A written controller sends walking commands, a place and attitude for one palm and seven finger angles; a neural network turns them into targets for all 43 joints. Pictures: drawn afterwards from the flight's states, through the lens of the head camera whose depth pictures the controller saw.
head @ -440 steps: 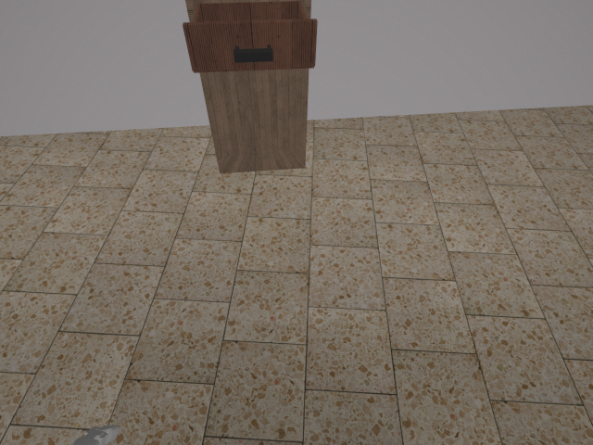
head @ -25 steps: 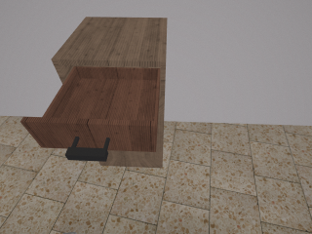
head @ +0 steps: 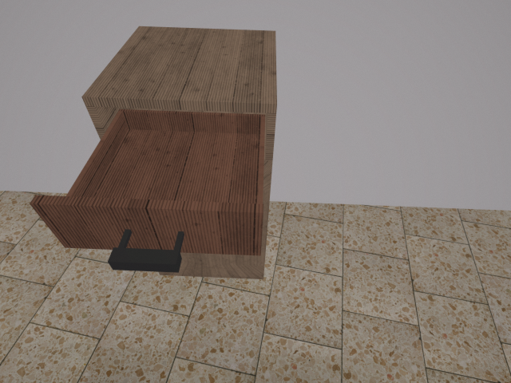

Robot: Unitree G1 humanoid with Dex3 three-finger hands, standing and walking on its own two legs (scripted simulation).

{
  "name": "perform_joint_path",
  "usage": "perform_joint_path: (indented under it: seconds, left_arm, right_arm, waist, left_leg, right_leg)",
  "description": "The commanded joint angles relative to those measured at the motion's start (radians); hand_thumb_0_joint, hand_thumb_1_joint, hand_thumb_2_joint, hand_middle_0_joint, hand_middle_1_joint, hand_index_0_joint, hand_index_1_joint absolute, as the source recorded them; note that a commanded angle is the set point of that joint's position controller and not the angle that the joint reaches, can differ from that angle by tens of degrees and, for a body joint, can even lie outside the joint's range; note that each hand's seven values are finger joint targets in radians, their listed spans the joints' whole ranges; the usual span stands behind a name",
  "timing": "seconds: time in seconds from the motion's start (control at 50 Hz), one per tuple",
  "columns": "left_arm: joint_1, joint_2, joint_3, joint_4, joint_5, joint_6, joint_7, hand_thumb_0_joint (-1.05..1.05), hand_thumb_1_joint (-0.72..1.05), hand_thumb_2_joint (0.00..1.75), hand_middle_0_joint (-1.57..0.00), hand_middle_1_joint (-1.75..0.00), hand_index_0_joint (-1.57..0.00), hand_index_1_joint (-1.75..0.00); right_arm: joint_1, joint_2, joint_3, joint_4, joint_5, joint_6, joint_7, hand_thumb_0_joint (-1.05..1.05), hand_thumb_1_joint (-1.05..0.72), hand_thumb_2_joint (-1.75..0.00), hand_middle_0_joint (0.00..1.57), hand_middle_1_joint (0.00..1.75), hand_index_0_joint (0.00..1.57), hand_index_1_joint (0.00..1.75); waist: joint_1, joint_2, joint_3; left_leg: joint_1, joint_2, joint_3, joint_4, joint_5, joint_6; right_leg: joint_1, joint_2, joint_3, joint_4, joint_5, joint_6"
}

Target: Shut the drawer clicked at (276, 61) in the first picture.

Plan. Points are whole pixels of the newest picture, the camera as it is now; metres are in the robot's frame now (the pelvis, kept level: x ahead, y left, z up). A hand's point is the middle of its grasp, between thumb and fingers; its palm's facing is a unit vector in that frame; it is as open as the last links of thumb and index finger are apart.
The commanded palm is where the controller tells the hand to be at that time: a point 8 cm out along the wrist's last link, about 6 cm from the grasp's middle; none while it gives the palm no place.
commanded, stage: shuffle to correct the standing spot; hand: left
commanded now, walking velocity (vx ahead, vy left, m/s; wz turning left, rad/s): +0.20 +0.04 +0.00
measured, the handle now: (149, 247) +0.34 +0.22 -0.01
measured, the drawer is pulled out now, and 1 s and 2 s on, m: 0.30 0.30 0.30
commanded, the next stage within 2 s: come to a stop and stand still in 0.02 s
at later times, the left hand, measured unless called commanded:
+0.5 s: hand out of the picture +0.03 +0.18 -0.17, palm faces +0.06 -0.98 -0.17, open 7.3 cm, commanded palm none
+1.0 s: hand out of the picture +0.02 +0.17 -0.16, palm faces +0.00 -0.98 -0.21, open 7.3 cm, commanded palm none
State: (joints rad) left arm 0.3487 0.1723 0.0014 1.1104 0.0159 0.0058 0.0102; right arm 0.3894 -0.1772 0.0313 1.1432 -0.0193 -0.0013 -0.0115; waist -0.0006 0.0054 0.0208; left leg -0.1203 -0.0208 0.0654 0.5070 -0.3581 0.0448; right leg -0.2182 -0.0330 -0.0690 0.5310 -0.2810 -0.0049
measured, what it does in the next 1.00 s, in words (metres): steps on the spot: left foot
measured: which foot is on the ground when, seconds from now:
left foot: down 0.00-0.16, up 0.18-0.28, down 0.30-1.00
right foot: down 0.00-1.00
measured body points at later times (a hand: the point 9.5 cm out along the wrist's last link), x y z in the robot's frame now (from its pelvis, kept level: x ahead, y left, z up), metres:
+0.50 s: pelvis +0.05 +0.02 +0.00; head +0.06 +0.02 +0.45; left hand +0.03 +0.23 -0.16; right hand +0.04 -0.19 -0.16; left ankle +0.03 +0.11 -0.73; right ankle +0.01 -0.11 -0.73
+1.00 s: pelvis +0.01 -0.01 +0.01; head +0.01 -0.02 +0.46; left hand +0.02 +0.22 -0.15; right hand -0.01 -0.22 -0.16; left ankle +0.03 +0.11 -0.73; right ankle +0.01 -0.11 -0.73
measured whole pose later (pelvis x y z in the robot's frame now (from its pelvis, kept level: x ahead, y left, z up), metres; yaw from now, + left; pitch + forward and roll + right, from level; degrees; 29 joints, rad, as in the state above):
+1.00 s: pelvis +0.01 -0.01 +0.01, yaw -1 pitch -2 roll +0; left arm 0.27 0.14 0.01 1.11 0.02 -0.01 0.04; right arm 0.29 -0.14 0.00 1.14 -0.02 0.01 -0.02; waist -0.01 0.02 0.05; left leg -0.17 0.05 0.11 0.39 -0.18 -0.01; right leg -0.16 -0.02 -0.10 0.41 -0.22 -0.02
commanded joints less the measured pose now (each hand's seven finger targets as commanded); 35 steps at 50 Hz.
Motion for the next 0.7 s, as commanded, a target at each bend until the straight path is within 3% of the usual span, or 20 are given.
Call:
perform_joint_path:
  seconds: [0.0, 0.04, 0.06, 0.08, 0.1, 0.12, 0.14, 0.16, 0.18, 0.2, 0.22, 0.24, 0.26, 0.28, 0.32, 0.38, 0.44, 0.52, 0.62, 0.68]
  left_arm:
    - [-0.002, 0.044, 0.022, -0.068, 0.004, -0.027, 0.011, 0.0, 0.9, 0.9, -0.2, -0.3, -0.2, -0.3]
    - [-0.01, 0.015, 0.022, -0.07, 0.0, -0.033, 0.012, 0.0, 0.9, 0.9, -0.2, -0.3, -0.2, -0.3]
    - [-0.001, 0.007, 0.027, -0.066, -0.002, -0.035, 0.011, 0.0, 0.9, 0.9, -0.2, -0.3, -0.2, -0.3]
    - [0.04, 0.015, 0.034, -0.054, -0.001, -0.037, 0.01, 0.0, 0.9, 0.9, -0.2, -0.3, -0.2, -0.3]
    - [0.129, 0.021, 0.044, -0.026, 0.0, -0.043, 0.014, 0.0, 0.9, 0.9, -0.2, -0.3, -0.2, -0.3]
    - [0.225, 0.066, 0.059, 0.009, -0.001, -0.05, 0.023, 0.0, 0.9, 0.9, -0.2, -0.3, -0.2, -0.3]
    - [0.28, 0.094, 0.068, 0.034, -0.005, -0.054, 0.032, 0.0, 0.9, 0.9, -0.2, -0.3, -0.2, -0.3]
    - [0.253, 0.07, 0.058, 0.031, 0.0, -0.047, 0.039, 0.0, 0.9, 0.9, -0.2, -0.3, -0.2, -0.3]
    - [0.195, 0.062, 0.055, 0.009, 0.007, -0.039, 0.046, 0.0, 0.9, 0.9, -0.2, -0.3, -0.2, -0.3]
    - [0.107, 0.051, 0.05, -0.013, 0.011, -0.033, 0.046, 0.0, 0.9, 0.9, -0.2, -0.3, -0.2, -0.3]
    - [0.028, 0.04, 0.047, -0.036, 0.005, -0.027, 0.044, 0.0, 0.9, 0.9, -0.2, -0.3, -0.2, -0.3]
    - [0.0, 0.011, 0.043, -0.045, -0.007, -0.021, 0.039, 0.0, 0.9, 0.9, -0.2, -0.3, -0.2, -0.3]
    - [0.035, -0.017, 0.038, -0.052, -0.013, -0.017, 0.039, 0.0, 0.9, 0.9, -0.2, -0.3, -0.2, -0.3]
    - [0.072, -0.03, 0.033, -0.052, -0.005, -0.014, 0.042, 0.0, 0.9, 0.9, -0.2, -0.3, -0.2, -0.3]
    - [0.048, -0.034, 0.032, -0.027, -0.002, -0.011, 0.043, 0.0, 0.9, 0.9, -0.2, -0.3, -0.2, -0.3]
    - [0.076, -0.018, 0.028, -0.008, -0.006, -0.012, 0.044, 0.0, 0.9, 0.9, -0.2, -0.3, -0.2, -0.3]
    - [0.057, 0.0, 0.037, -0.026, -0.007, -0.006, 0.048, 0.0, 0.9, 0.9, -0.2, -0.3, -0.2, -0.3]
    - [0.034, 0.021, 0.046, -0.057, -0.003, 0.003, 0.042, 0.0, 0.9, 0.9, -0.2, -0.3, -0.2, -0.3]
    - [0.006, 0.048, 0.04, -0.061, 0.001, -0.003, 0.033, 0.0, 0.9, 0.9, -0.2, -0.3, -0.2, -0.3]
    - [-0.02, 0.067, 0.032, -0.06, 0.002, -0.01, 0.029, 0.0, 0.9, 0.9, -0.2, -0.3, -0.2, -0.3]
  right_arm:
    - [0.131, -0.127, -0.031, -0.006, 0.001, -0.035, -0.029, 0.0, -0.9, -0.9, 0.2, 0.3, 0.2, 0.3]
    - [0.146, -0.106, -0.031, 0.003, 0.0, -0.039, -0.039, 0.0, -0.9, -0.9, 0.2, 0.3, 0.2, 0.3]
    - [0.14, -0.097, -0.03, 0.001, 0.002, -0.039, -0.041, 0.0, -0.9, -0.9, 0.2, 0.3, 0.2, 0.3]
    - [0.121, -0.084, -0.03, -0.001, 0.007, -0.04, -0.041, 0.0, -0.9, -0.9, 0.2, 0.3, 0.2, 0.3]
    - [0.089, -0.069, -0.031, -0.016, 0.01, -0.045, -0.04, 0.0, -0.9, -0.9, 0.2, 0.3, 0.2, 0.3]
    - [0.053, -0.039, -0.03, -0.041, 0.012, -0.048, -0.037, 0.0, -0.9, -0.9, 0.2, 0.3, 0.2, 0.3]
    - [0.005, -0.013, -0.036, -0.067, 0.012, -0.042, -0.036, 0.0, -0.9, -0.9, 0.2, 0.3, 0.2, 0.3]
    - [-0.059, -0.006, -0.043, -0.085, 0.015, -0.031, -0.04, 0.0, -0.9, -0.9, 0.2, 0.3, 0.2, 0.3]
    - [-0.058, 0.015, -0.048, -0.088, 0.018, -0.023, -0.038, 0.0, -0.9, -0.9, 0.2, 0.3, 0.2, 0.3]
    - [-0.019, 0.049, -0.046, -0.07, 0.02, -0.019, -0.034, 0.0, -0.9, -0.9, 0.2, 0.3, 0.2, 0.3]
    - [0.067, 0.067, -0.044, -0.036, 0.017, -0.015, -0.031, 0.0, -0.9, -0.9, 0.2, 0.3, 0.2, 0.3]
    - [0.144, 0.06, -0.042, 0.004, 0.01, -0.021, -0.031, 0.0, -0.9, -0.9, 0.2, 0.3, 0.2, 0.3]
    - [0.148, 0.015, -0.044, 0.015, -0.004, -0.034, -0.034, 0.0, -0.9, -0.9, 0.2, 0.3, 0.2, 0.3]
    - [0.111, -0.025, -0.054, -0.001, -0.001, -0.032, -0.034, 0.0, -0.9, -0.9, 0.2, 0.3, 0.2, 0.3]
    - [0.031, -0.023, -0.05, -0.021, 0.005, -0.032, -0.037, 0.0, -0.9, -0.9, 0.2, 0.3, 0.2, 0.3]
    - [0.017, -0.024, -0.049, -0.015, 0.012, -0.036, -0.048, 0.0, -0.9, -0.9, 0.2, 0.3, 0.2, 0.3]
    - [0.02, -0.048, -0.064, -0.032, 0.01, -0.028, -0.055, 0.0, -0.9, -0.9, 0.2, 0.3, 0.2, 0.3]
    - [-0.025, -0.066, -0.077, -0.068, 0.007, -0.016, -0.053, 0.0, -0.9, -0.9, 0.2, 0.3, 0.2, 0.3]
    - [-0.076, -0.052, -0.068, -0.085, 0.006, -0.006, -0.033, 0.0, -0.9, -0.9, 0.2, 0.3, 0.2, 0.3]
    - [-0.077, -0.053, -0.061, -0.078, 0.007, -0.001, -0.022, 0.0, -0.9, -0.9, 0.2, 0.3, 0.2, 0.3]
  waist:
    - [-0.02, 0.147, 0.092]
    - [-0.017, 0.135, 0.102]
    - [-0.009, 0.122, 0.113]
    - [0.017, 0.075, 0.11]
    - [0.056, 0.007, 0.077]
    - [0.082, -0.148, 0.067]
    - [0.084, -0.271, 0.054]
    - [0.081, -0.188, 0.088]
    - [0.053, -0.101, 0.102]
    - [0.002, -0.088, 0.096]
    - [-0.049, -0.08, 0.085]
    - [-0.058, -0.012, 0.1]
    - [-0.018, 0.105, 0.086]
    - [0.004, 0.105, 0.065]
    - [0.009, 0.079, 0.116]
    - [0.007, 0.033, 0.068]
    - [-0.007, 0.055, -0.002]
    - [-0.002, 0.068, -0.006]
    - [0.0, -0.013, 0.008]
    - [-0.005, -0.039, 0.024]
  left_leg:
    - [-0.012, 0.221, -0.208, -0.168, 0.366, 0.08]
    - [0.039, 0.244, -0.22, -0.137, 0.547, 0.109]
    - [-0.006, 0.235, -0.197, -0.123, 0.527, 0.103]
    - [-0.076, 0.205, -0.162, -0.075, 0.533, 0.087]
    - [-0.182, 0.145, -0.09, 0.041, 0.479, 0.054]
    - [-0.334, 0.068, -0.004, 0.2, 0.315, 0.008]
    - [-0.418, 0.045, 0.031, 0.34, -0.069, -0.024]
    - [-0.419, 0.082, -0.028, 0.412, -0.24, -0.035]
    - [-0.372, 0.109, -0.064, 0.38, -0.257, -0.035]
    - [-0.273, 0.124, -0.066, 0.239, -0.204, -0.038]
    - [-0.104, 0.112, -0.031, 0.053, -0.004, -0.046]
    - [-0.017, 0.095, -0.028, -0.07, 0.246, -0.045]
    - [-0.037, 0.18, -0.123, -0.115, 0.433, -0.008]
    - [-0.091, 0.245, -0.16, -0.121, 0.446, 0.033]
    - [-0.122, 0.21, -0.136, -0.138, 0.532, 0.023]
    - [0.001, 0.194, -0.092, -0.097, 0.803, 0.009]
    - [0.075, 0.201, -0.076, -0.075, 0.938, 0.007]
    - [0.039, 0.207, -0.077, -0.095, 0.77, 0.019]
    - [-0.04, 0.154, -0.055, -0.119, 0.343, -0.011]
    - [-0.044, 0.146, -0.053, -0.155, 0.216, -0.022]
  right_leg:
    - [-0.094, 0.003, -0.052, 0.118, -0.01, -0.032]
    - [-0.126, 0.004, -0.06, 0.12, -0.091, -0.03]
    - [-0.079, 0.0, -0.063, 0.085, -0.089, -0.033]
    - [0.022, -0.01, -0.048, 0.036, 0.013, -0.046]
    - [0.167, -0.066, 0.03, 0.0, 0.112, -0.077]
    - [0.294, -0.201, 0.201, -0.076, 0.291, -0.137]
    - [0.319, -0.339, 0.341, -0.158, 0.501, -0.225]
    - [0.227, -0.386, 0.355, -0.179, 0.564, -0.274]
    - [0.145, -0.386, 0.306, -0.167, 0.559, -0.271]
    - [0.052, -0.336, 0.212, -0.132, 0.498, -0.22]
    - [-0.06, -0.254, 0.11, -0.093, 0.369, -0.148]
    - [-0.111, -0.148, 0.039, -0.019, 0.242, -0.078]
    - [-0.088, -0.066, 0.005, 0.008, 0.088, -0.014]
    - [-0.023, -0.046, -0.009, -0.027, -0.044, 0.014]
    - [0.022, -0.051, -0.003, -0.059, 0.057, 0.015]
    - [0.041, -0.072, 0.008, -0.064, 0.224, 0.014]
    - [0.044, -0.075, 0.004, -0.036, 0.301, 0.017]
    - [0.034, -0.069, 0.018, -0.033, 0.265, 0.015]
    - [0.042, -0.093, 0.065, -0.125, 0.24, -0.009]
    - [0.021, -0.093, 0.078, -0.172, 0.151, -0.011]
